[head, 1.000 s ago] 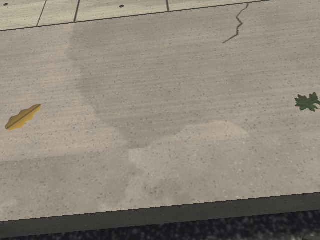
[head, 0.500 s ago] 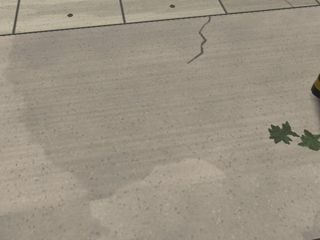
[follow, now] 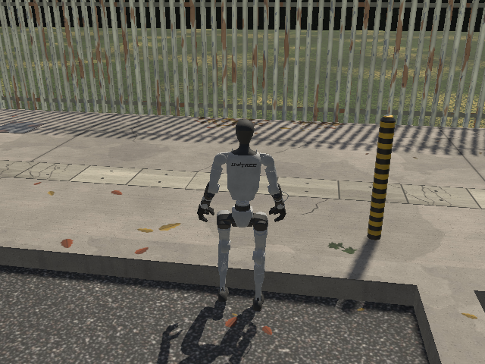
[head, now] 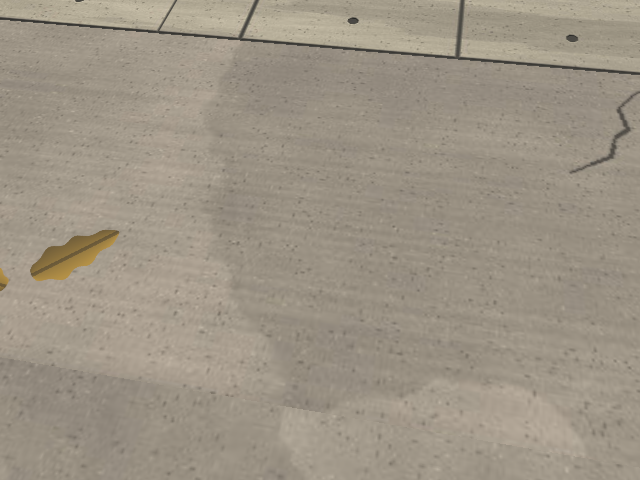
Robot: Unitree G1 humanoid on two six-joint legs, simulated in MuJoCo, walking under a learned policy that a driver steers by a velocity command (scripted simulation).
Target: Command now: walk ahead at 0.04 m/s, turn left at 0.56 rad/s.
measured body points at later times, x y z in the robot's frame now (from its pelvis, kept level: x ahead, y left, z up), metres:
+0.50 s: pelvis -0.01 +0.04 -0.01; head +0.00 +0.03 +0.44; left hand +0.07 +0.30 -0.13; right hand +0.20 -0.16 -0.11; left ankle -0.02 +0.13 -0.74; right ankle -0.03 -0.09 -0.74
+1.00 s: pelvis -0.05 +0.08 +0.00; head -0.02 +0.10 +0.45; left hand +0.18 +0.32 -0.10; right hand +0.03 -0.20 -0.09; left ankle -0.04 +0.15 -0.74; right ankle -0.14 -0.05 -0.60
